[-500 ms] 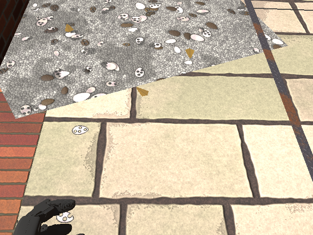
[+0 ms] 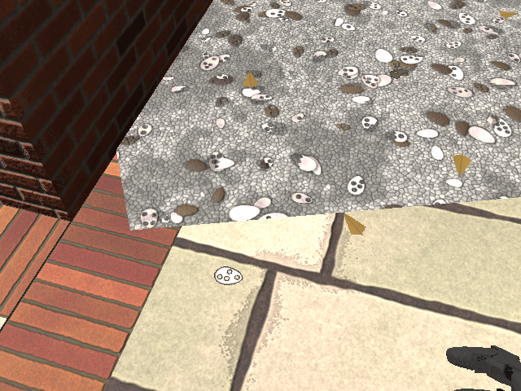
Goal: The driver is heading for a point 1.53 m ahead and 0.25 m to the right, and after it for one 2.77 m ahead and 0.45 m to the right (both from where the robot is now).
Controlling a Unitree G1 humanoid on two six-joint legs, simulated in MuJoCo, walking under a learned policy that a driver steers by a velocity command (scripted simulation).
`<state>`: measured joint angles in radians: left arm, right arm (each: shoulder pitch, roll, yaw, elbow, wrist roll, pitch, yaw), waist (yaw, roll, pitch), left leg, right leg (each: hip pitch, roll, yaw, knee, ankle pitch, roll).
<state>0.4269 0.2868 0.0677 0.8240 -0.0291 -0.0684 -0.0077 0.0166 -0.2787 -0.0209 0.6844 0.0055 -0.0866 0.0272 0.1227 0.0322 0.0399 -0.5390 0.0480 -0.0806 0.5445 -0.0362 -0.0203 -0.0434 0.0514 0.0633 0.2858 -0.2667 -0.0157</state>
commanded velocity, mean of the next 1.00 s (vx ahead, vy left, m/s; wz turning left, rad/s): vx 0.50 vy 0.00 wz -0.26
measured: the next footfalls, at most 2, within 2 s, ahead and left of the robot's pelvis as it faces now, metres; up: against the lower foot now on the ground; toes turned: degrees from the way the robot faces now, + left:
left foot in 0.06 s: +0.20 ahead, +0.14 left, +0.00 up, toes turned -4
right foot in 0.58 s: +0.41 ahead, -0.18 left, +0.00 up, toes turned -24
